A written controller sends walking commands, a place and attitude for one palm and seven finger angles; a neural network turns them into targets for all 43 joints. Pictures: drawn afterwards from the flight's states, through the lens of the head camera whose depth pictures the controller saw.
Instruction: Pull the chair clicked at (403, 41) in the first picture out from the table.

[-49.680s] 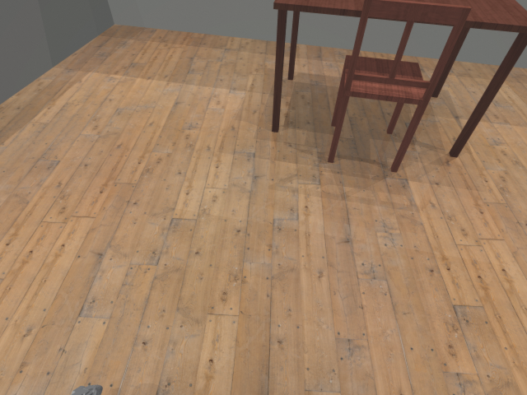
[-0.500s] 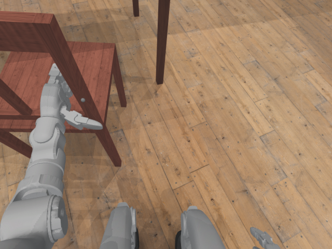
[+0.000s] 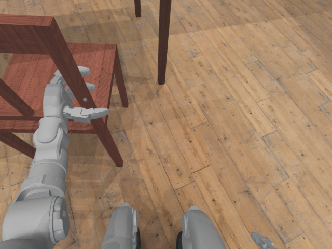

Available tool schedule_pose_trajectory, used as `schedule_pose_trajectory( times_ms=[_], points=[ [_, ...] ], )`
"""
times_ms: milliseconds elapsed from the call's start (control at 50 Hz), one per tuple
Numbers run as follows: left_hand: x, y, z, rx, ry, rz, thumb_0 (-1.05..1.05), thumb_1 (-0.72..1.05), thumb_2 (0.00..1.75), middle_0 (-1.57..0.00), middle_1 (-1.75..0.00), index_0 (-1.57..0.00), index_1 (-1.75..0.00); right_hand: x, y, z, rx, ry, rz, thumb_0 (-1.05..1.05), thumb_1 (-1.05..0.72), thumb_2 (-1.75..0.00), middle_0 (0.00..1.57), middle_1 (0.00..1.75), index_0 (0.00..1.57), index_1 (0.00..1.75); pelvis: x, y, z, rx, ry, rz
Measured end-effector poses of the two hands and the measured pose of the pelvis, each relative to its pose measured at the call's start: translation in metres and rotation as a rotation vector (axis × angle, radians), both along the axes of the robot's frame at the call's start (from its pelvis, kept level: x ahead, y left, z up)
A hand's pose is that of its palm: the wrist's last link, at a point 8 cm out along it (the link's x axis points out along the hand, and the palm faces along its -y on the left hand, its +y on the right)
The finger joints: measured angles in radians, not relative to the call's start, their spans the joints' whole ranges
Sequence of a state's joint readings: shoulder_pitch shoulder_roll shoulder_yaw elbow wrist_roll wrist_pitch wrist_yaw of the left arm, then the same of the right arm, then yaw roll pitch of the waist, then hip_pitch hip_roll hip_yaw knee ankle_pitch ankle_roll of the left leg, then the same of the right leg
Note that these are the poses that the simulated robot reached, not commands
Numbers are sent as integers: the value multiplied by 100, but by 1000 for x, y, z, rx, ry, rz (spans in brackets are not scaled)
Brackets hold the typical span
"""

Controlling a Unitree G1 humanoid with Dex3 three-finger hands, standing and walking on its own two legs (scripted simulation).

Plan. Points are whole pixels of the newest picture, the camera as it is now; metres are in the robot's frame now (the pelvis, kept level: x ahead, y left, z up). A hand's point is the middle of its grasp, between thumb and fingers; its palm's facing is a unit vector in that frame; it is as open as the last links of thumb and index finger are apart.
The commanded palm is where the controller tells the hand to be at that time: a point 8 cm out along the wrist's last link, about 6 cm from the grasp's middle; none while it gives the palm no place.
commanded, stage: hook a spindle and tug to test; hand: left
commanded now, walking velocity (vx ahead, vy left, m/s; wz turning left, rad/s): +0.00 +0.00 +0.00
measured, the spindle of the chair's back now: (0, 87) +0.49 +0.39 +0.03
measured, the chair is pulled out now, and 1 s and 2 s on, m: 0.22 0.25 0.39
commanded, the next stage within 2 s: step backward, pulling the chair out in 0.92 s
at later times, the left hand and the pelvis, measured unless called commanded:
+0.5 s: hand (86, 100) +0.45 +0.19 +0.04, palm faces +0.04 -1.00 -0.02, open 5.9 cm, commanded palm +0.42 +0.22 +0.04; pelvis +0.01 +0.00 +0.01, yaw +0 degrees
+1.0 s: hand (84, 115) +0.41 +0.18 +0.04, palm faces +0.01 -1.00 -0.02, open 5.9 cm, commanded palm +0.39 +0.23 +0.04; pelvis +0.01 +0.00 +0.01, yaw +0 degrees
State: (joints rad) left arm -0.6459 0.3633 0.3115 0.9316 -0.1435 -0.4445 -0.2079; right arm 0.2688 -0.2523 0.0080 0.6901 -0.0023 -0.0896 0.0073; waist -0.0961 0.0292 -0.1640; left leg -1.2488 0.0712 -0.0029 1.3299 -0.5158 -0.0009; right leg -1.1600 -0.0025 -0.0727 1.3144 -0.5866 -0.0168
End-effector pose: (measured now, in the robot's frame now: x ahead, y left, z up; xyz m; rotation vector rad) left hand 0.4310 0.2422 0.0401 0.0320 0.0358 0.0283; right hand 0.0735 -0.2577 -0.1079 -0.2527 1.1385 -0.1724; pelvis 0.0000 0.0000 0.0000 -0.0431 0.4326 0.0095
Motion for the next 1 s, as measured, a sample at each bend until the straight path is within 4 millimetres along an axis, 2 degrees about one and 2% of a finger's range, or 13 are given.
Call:
schedule_pose_trajectory(
  times_ms=[60, 140, 300, 580, 760, 900, 1000],
  points=[
    [1, 1, 0, -1, 1, 1, -1, -1, 51, -43, -129, -41, -129, 0, -1, 0, -2, 9, 2, 0, -91, -89, 20, 30, 20, 30, 1, 0, 0, 0, 2, 2],
    [3, 0, 0, -9, 1, 7, -1, 20, 60, -44, -135, -44, -138, 1, -2, 0, -5, 15, 2, 0, -91, -89, 20, 30, 20, 30, 2, -1, 1, 0, 6, 4],
    [3, -1, 0, -10, 6, 13, 0, 62, 78, -43, -136, -43, -142, 5, -3, 3, -2, 13, -1, 0, -91, -89, 20, 30, 20, 30, 5, -1, 3, 1, 5, 3],
    [-9, -4, 0, -9, 9, 4, 0, 65, 78, -37, -141, -37, -145, 22, 2, 10, 17, -20, -8, 0, -91, -89, 20, 30, 20, 30, 15, 0, 10, 5, -6, -5],
    [-24, -5, 1, -9, 11, -8, 1, 65, 80, -37, -142, -36, -145, 39, 5, 15, 26, -63, -4, 0, -91, -89, 20, 30, 20, 30, 19, 1, 14, 8, -17, -10],
    [-38, -4, 0, -10, 1, -19, 0, 65, 82, -38, -143, -36, -145, 51, 6, 17, 23, -100, 17, 0, -91, -89, 20, 30, 20, 30, 18, 2, 13, 9, -27, -8],
    [-41, -4, 0, -10, -8, -20, 0, 64, 82, -39, -142, -37, -145, 55, 6, 14, 15, -119, 33, 0, -91, -89, 20, 30, 20, 30, 13, 1, 10, 8, -30, -2]
  ],
)
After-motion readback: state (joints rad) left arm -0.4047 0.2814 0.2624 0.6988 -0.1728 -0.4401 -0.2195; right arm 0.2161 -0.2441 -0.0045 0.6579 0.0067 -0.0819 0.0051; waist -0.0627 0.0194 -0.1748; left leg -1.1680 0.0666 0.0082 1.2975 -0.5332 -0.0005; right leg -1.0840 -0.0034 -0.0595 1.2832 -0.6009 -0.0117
